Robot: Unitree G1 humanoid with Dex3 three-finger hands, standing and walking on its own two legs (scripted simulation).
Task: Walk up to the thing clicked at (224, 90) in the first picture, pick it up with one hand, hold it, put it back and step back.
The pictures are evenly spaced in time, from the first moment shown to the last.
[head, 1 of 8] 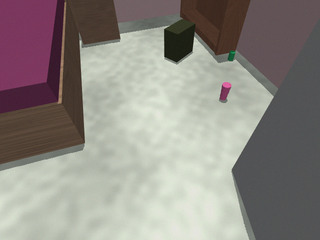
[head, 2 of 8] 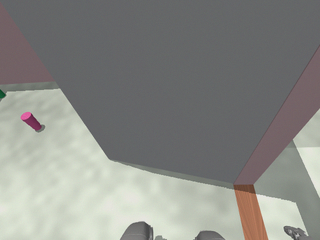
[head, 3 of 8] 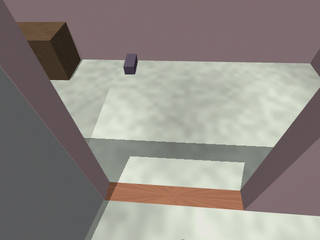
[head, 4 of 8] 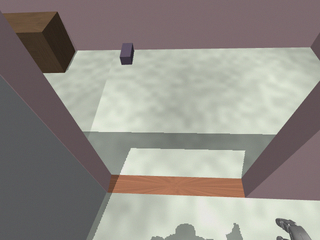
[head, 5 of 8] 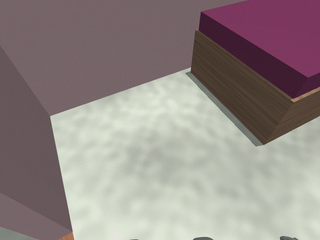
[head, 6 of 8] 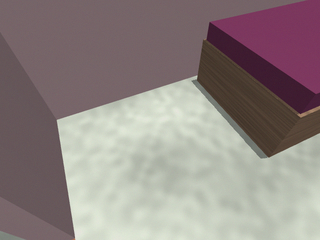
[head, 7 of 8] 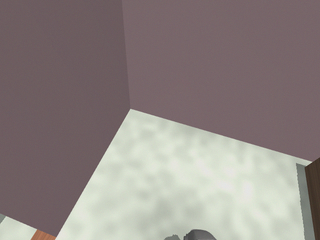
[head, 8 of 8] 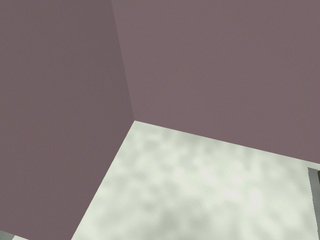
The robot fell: no
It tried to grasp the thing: no
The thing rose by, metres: 0.00
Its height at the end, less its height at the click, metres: +0.00
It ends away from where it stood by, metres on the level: 0.00
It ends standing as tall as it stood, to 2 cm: yes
